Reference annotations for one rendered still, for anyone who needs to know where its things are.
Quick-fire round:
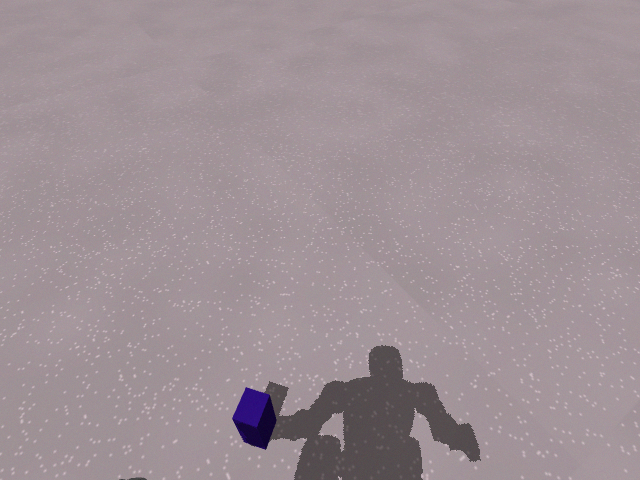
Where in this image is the carton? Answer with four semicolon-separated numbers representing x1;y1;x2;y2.
232;387;277;450

